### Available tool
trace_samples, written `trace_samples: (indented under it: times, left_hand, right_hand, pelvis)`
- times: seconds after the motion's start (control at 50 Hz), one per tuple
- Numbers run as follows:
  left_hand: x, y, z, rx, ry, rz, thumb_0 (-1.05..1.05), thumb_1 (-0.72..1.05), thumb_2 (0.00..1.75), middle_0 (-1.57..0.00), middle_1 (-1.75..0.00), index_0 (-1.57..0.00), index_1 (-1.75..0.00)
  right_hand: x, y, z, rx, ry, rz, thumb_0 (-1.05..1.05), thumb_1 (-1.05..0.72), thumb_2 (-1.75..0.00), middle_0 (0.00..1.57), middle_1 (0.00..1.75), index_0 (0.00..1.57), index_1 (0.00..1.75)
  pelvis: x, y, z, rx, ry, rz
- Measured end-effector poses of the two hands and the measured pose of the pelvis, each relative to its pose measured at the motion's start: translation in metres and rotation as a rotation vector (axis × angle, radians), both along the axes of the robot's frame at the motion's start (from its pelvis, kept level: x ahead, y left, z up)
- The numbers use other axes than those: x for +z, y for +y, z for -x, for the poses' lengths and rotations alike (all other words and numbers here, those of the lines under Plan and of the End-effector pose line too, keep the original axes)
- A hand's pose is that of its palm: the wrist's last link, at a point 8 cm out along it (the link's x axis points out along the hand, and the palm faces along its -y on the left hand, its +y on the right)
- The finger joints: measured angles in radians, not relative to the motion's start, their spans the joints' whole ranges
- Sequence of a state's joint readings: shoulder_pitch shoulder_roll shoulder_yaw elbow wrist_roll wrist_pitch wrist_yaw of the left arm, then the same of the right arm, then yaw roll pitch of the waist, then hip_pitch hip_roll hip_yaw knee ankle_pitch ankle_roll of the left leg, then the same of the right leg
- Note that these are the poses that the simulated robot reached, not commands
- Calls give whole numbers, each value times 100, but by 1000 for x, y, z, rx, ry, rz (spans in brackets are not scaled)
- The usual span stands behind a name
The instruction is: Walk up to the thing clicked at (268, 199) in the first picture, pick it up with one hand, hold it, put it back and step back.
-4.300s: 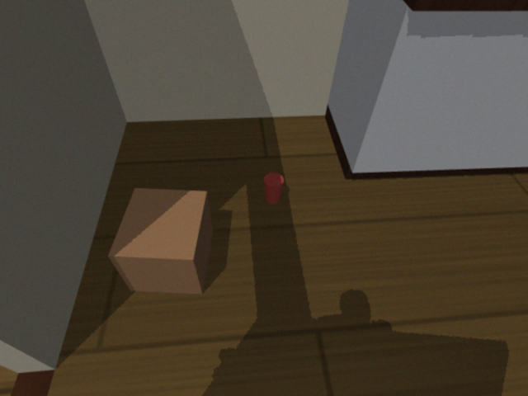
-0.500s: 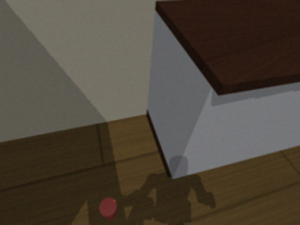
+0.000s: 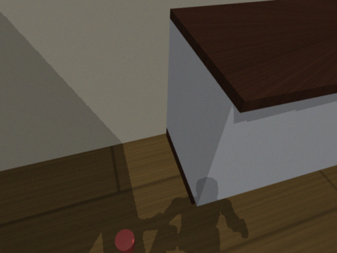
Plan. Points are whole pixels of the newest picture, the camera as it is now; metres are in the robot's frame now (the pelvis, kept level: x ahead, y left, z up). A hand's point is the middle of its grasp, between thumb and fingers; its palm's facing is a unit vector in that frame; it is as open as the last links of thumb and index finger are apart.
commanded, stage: walk up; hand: left
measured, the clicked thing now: (126, 243) +0.30 +0.20 -0.71
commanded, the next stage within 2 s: stand in 0.58 s
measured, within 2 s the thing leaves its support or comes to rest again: neither
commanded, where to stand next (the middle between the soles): +0.03 +0.00 m, yaw -1 degrees
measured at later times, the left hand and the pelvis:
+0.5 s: hand out of the picture +0.09 +0.25 -0.16, palm faces -0.02 -0.95 -0.32, open 7.4 cm; pelvis +0.01 +0.00 +0.00, yaw +0 degrees
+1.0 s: hand out of the picture +0.10 +0.25 -0.16, palm faces -0.03 -0.94 -0.34, open 7.4 cm; pelvis +0.02 +0.00 +0.00, yaw +0 degrees
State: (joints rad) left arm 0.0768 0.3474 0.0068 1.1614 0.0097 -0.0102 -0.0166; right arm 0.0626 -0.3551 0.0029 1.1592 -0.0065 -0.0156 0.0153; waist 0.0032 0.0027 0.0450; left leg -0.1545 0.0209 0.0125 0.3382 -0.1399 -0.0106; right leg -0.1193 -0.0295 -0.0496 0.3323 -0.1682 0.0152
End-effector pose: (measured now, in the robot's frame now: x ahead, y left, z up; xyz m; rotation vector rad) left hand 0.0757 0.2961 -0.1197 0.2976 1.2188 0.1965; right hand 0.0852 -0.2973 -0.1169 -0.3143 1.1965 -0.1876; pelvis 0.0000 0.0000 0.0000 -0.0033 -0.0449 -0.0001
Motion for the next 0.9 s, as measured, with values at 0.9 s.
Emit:
trace_samples:
  times: [0.9]
  left_hand:
    - [-1,0,-14,-16,22,-4,1,91,90,-21,-30,-20,-30]
  right_hand:
    - [0,4,-10,-9,17,-2,0,-90,-90,20,30,20,30]
  pelvis:
    - [2,1,-18,-3,18,-6]
